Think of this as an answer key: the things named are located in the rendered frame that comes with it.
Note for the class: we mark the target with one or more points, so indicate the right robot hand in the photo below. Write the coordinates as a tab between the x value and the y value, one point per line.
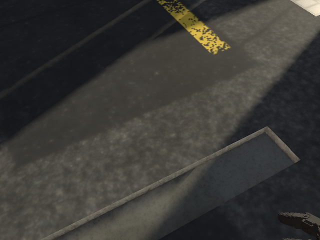
307	222

